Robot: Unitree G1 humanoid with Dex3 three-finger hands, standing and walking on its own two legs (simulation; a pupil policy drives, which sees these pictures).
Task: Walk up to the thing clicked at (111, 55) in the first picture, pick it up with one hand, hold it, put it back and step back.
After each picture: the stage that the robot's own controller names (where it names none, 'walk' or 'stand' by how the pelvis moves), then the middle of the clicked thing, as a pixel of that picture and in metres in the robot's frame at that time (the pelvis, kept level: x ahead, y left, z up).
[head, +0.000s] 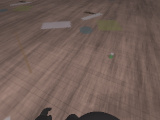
stand; (111, 55) +1.35 -0.39 -0.72
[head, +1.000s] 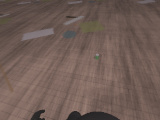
walk; (97, 56) +1.27 +0.01 -0.69
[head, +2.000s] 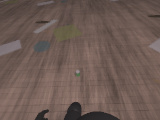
walk; (78, 73) +0.78 +0.28 -0.71
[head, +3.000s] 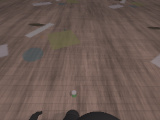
walk; (74, 93) +0.45 +0.21 -0.70
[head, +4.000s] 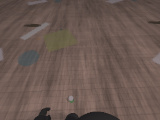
stand; (71, 99) +0.35 +0.24 -0.71
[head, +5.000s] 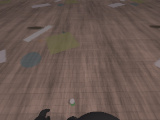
stand; (72, 102) +0.34 +0.22 -0.72
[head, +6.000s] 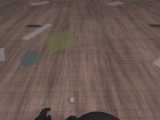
stand; (72, 100) +0.35 +0.21 -0.72
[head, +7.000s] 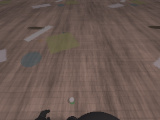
stand; (72, 100) +0.36 +0.22 -0.73
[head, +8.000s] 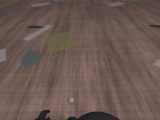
stand; (72, 101) +0.35 +0.22 -0.73
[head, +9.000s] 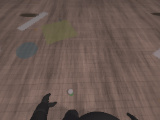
go down; (71, 92) +0.37 +0.22 -0.71
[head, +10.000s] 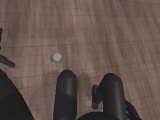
go down; (57, 58) +0.44 +0.25 -0.29
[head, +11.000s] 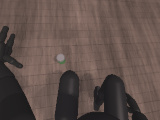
close in; (61, 59) +0.44 +0.24 -0.30
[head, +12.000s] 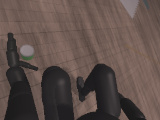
close in; (27, 53) +0.43 +0.28 -0.22
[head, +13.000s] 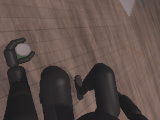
close; (23, 52) +0.42 +0.29 -0.23
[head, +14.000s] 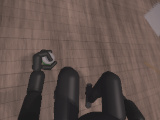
lift; (47, 59) +0.35 +0.28 -0.15
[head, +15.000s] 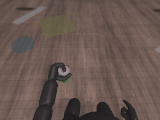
lift; (64, 74) +0.32 +0.19 +0.00
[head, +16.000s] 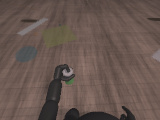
hold; (68, 76) +0.33 +0.17 -0.01
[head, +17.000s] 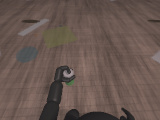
hold; (69, 77) +0.32 +0.17 -0.02
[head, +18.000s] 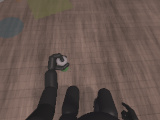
crouch; (63, 64) +0.40 +0.20 -0.08
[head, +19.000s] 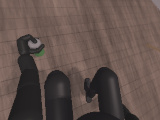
lower; (37, 48) +0.46 +0.27 -0.18
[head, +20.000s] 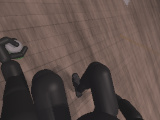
lower; (16, 50) +0.44 +0.28 -0.23
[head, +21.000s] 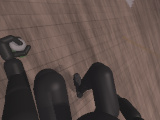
lower; (19, 48) +0.44 +0.28 -0.23
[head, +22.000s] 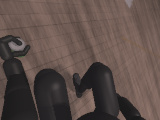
lower; (19, 48) +0.44 +0.28 -0.23
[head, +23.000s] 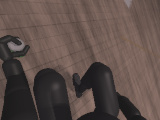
lower; (18, 48) +0.44 +0.29 -0.23
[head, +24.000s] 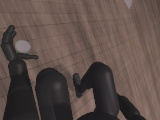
withdraw; (22, 49) +0.43 +0.27 -0.23
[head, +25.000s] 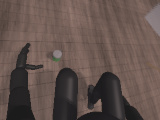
stand; (56, 56) +0.44 +0.23 -0.27
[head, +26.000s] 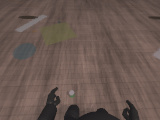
stand; (71, 93) +0.39 +0.19 -0.63
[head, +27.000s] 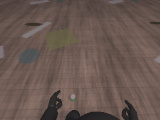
stand; (73, 97) +0.38 +0.20 -0.67
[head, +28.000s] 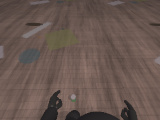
stand; (73, 98) +0.38 +0.19 -0.67
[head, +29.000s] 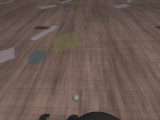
stand; (76, 98) +0.40 +0.19 -0.72
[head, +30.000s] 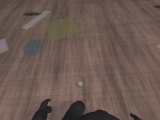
walk; (80, 84) +0.46 +0.15 -0.70
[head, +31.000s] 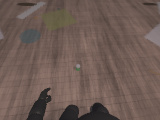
walk; (78, 67) +0.71 +0.17 -0.69
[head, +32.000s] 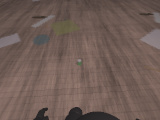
stand; (79, 62) +1.00 +0.25 -0.70
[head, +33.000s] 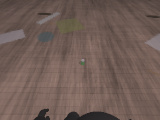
stand; (82, 62) +1.01 +0.18 -0.72
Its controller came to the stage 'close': yes
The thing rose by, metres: 0.70
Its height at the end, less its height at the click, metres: +0.00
